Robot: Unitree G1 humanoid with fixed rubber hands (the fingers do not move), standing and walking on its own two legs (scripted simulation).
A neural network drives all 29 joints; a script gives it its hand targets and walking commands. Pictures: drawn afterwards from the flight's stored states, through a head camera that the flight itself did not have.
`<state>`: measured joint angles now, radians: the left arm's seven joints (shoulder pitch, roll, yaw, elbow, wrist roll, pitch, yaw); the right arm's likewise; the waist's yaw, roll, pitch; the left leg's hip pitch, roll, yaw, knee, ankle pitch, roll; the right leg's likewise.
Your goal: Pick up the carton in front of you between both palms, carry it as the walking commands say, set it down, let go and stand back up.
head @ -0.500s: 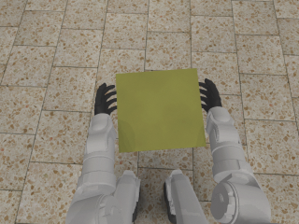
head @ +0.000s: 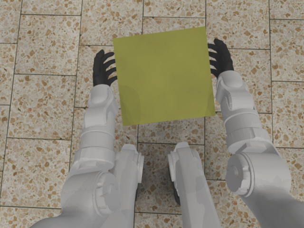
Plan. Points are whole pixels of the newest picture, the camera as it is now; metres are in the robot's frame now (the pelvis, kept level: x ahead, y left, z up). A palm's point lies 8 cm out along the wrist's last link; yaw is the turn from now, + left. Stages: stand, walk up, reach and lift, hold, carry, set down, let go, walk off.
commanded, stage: set down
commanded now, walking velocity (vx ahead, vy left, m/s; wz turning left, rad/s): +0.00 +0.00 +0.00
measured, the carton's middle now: (162, 85) +0.48 -0.04 -0.19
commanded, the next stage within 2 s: none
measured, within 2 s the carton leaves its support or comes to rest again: rests again in 0.96 s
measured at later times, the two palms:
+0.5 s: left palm (117, 87) +0.50 +0.11 -0.24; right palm (207, 77) +0.52 -0.19 -0.25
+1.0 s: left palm (116, 90) +0.49 +0.12 -0.27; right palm (204, 81) +0.51 -0.19 -0.27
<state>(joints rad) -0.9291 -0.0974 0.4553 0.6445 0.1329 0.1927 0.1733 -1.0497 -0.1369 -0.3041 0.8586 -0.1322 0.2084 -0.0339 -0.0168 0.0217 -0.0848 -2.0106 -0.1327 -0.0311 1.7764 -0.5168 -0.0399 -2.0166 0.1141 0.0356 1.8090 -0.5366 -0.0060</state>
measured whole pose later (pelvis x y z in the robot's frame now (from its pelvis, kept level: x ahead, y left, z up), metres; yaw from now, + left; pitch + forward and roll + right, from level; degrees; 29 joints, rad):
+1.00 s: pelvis -0.01 +0.00 -0.12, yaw +1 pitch +36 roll +3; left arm -1.24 0.04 0.42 0.94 0.03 0.13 0.20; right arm -1.38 -0.31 -0.12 1.18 -0.01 0.15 -0.05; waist -0.01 0.05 0.23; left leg -2.25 -0.16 0.00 2.18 -0.58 -0.07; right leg -2.26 0.10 0.00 2.22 -0.60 -0.02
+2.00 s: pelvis -0.01 +0.00 -0.12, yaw +1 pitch +34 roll +3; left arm -1.23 0.24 0.13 0.92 -0.27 0.05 0.17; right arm -1.32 -0.50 -0.02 1.04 0.21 0.04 0.00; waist 0.01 0.06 0.34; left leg -2.23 -0.10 0.04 2.20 -0.57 -0.03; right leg -2.24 0.01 -0.03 2.24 -0.59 -0.06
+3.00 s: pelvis +0.02 +0.00 +0.14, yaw -1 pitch +42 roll +2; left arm -0.87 0.06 0.30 0.66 0.00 0.15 0.14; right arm -1.05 -0.39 -0.26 0.95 -0.02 0.11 0.12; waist 0.04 0.01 -0.06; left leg -1.58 -0.07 -0.02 1.21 -0.37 -0.02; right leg -1.60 0.06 0.02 1.24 -0.38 -0.04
